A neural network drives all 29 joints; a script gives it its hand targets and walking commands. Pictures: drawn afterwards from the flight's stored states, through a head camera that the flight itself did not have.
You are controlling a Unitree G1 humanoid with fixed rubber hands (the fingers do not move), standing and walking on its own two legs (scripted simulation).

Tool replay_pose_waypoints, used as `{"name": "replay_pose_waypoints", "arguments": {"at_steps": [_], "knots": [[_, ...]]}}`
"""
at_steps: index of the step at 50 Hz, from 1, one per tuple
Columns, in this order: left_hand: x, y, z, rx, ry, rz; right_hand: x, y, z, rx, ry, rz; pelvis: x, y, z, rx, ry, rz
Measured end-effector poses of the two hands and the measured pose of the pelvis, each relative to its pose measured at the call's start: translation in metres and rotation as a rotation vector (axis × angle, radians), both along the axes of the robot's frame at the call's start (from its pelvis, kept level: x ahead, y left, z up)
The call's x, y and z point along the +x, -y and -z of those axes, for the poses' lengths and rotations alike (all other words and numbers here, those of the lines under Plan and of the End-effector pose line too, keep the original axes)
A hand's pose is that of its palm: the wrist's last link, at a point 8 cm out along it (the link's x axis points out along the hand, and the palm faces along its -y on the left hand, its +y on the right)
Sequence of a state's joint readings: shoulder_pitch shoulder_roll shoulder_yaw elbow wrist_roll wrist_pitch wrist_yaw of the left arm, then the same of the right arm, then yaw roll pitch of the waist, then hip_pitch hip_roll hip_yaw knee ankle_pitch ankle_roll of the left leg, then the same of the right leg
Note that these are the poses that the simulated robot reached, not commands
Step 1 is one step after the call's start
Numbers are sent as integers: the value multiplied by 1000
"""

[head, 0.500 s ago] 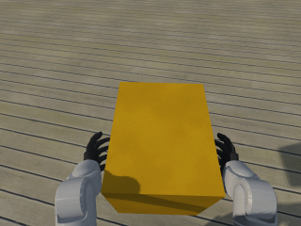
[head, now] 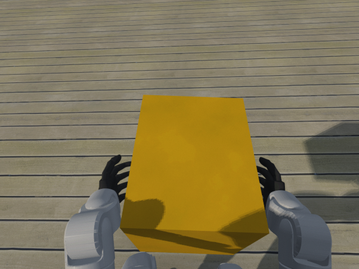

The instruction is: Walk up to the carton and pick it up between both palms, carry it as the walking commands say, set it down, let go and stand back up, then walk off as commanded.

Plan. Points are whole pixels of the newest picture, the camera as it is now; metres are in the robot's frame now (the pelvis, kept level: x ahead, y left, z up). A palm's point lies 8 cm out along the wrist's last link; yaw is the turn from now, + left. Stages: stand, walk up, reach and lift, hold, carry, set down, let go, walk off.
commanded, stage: carry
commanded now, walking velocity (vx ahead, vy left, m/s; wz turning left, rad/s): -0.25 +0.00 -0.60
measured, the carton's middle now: (189, 177) +0.31 +0.00 +0.02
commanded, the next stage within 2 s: none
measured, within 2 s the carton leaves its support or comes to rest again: neither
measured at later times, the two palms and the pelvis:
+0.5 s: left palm (145, 241) +0.15 +0.07 +0.11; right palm out of the picture +0.09 -0.23 +0.11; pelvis -0.12 -0.04 +0.02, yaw -15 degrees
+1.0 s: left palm out of the picture +0.04 -0.02 +0.10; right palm out of the picture -0.11 -0.29 +0.10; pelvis -0.25 -0.04 +0.01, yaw -30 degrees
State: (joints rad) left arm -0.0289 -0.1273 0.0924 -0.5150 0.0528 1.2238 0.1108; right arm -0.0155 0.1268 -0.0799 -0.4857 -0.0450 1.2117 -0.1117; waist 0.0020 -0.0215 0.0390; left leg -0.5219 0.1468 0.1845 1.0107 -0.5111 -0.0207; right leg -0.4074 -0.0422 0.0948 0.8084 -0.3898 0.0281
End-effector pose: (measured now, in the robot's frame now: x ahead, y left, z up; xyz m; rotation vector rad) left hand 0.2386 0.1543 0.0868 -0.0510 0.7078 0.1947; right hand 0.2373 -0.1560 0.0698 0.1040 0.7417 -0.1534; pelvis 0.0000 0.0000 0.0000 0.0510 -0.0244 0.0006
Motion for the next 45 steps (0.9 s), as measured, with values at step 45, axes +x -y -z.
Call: {"name": "replay_pose_waypoints", "arguments": {"at_steps": [45], "knots": [[-171,196,-11,-31,44,530,-326,154,-16,-19,45,537,-224,53,-10,15,-83,486]]}}
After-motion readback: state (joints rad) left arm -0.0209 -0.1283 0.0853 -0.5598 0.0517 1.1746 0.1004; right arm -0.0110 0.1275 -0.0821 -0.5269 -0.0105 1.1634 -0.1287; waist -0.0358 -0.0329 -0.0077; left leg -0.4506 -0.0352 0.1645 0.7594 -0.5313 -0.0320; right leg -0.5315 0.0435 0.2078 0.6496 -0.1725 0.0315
